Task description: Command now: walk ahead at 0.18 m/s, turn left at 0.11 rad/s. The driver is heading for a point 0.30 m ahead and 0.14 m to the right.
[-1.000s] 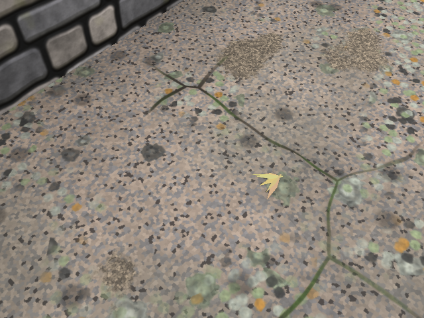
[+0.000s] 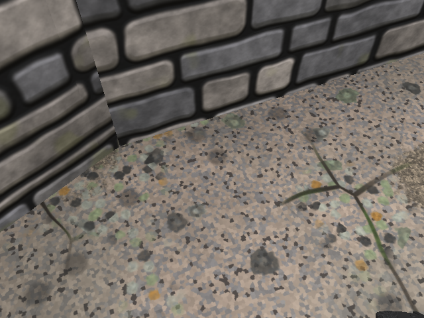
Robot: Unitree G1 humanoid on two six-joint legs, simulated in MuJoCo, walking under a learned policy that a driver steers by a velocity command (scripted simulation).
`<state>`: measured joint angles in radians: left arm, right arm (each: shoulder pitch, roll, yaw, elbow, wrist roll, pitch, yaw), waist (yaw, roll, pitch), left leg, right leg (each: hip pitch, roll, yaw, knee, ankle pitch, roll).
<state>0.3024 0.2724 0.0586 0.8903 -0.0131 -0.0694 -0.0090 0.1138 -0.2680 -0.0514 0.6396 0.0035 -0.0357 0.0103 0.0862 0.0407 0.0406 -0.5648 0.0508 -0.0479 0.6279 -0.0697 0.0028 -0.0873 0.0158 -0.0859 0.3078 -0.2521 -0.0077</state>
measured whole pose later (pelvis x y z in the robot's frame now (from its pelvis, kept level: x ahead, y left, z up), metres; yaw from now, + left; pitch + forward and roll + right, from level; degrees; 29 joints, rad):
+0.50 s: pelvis +0.07 -0.02 -0.02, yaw -12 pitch +1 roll +3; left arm 0.23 0.30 0.08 0.76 0.01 0.05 0.01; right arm 0.09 -0.28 -0.08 0.78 -0.01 0.02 -0.04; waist 0.03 0.02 0.03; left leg -0.40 0.09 0.15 0.74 -0.42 -0.04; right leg -0.35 -0.03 -0.04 0.67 -0.34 -0.04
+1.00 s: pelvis +0.10 +0.00 -0.01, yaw -27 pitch +2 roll +1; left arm 0.15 0.31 0.06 0.67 0.00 0.04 0.03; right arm 0.12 -0.29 -0.08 0.81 -0.01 -0.02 -0.01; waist 0.01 -0.04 0.02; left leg -0.26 -0.03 -0.04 0.48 -0.25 -0.01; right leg -0.32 0.10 0.19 0.59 -0.32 -0.02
